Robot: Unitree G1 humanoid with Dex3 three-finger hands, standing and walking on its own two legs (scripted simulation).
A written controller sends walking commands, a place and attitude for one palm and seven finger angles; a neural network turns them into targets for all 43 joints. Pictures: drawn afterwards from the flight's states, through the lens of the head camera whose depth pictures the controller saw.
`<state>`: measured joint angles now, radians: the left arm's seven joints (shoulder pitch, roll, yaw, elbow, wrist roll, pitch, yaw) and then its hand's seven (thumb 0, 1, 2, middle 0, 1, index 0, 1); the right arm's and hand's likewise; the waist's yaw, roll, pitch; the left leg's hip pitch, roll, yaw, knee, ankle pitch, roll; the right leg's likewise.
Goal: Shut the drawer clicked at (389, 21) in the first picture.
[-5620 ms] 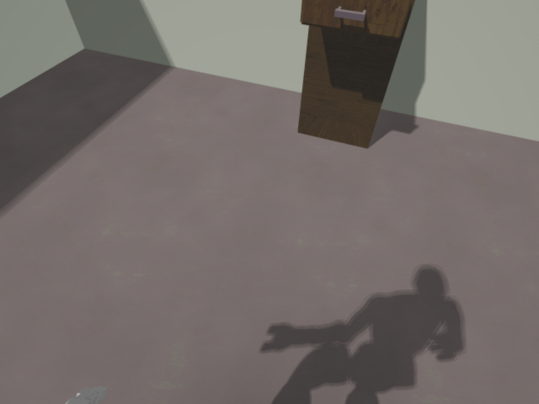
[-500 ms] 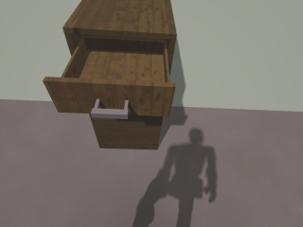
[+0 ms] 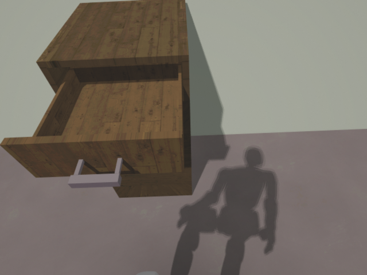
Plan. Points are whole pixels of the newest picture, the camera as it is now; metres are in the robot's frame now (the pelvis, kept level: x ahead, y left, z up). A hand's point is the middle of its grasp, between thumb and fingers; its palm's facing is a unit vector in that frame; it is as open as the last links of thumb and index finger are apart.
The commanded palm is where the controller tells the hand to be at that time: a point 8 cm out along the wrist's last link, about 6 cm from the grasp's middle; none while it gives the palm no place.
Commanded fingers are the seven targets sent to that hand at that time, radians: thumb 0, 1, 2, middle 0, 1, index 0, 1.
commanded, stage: come to a stop and stand still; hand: left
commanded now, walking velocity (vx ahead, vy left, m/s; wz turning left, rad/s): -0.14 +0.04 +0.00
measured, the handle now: (97, 172) +0.32 +0.22 +0.04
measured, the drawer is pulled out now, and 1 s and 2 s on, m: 0.28 0.28 0.28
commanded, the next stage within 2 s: look again from close up in 1.50 s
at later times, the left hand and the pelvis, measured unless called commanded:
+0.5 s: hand out of the picture -0.02 +0.19 -0.18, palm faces +0.01 -0.97 -0.23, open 7.4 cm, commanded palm none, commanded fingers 0.00 0.90 0.90 -0.20 -0.30 -0.20 -0.30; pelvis -0.02 +0.01 +0.00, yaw -2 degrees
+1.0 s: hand out of the picture -0.03 +0.14 -0.18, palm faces +0.02 -0.99 -0.16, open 7.4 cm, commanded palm none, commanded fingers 0.00 0.90 0.90 -0.20 -0.30 -0.20 -0.30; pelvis -0.02 -0.02 +0.00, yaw -1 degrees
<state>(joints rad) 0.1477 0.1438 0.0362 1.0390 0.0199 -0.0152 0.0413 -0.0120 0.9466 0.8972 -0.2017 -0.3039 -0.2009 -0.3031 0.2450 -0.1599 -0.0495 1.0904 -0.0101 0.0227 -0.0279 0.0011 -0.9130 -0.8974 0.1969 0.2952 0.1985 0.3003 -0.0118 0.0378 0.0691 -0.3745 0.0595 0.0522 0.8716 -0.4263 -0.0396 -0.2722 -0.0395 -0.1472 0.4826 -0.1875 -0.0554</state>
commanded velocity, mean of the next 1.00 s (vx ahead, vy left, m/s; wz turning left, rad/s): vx -0.01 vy -0.03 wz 0.00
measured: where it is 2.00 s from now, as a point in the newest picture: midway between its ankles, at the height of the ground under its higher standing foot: outside the picture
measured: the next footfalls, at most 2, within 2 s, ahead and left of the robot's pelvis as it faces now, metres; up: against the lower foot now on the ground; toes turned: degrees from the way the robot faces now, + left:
left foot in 0.16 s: +0.07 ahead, +0.14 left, +0.00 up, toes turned +4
right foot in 0.48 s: -0.01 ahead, -0.11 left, +0.00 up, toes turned -4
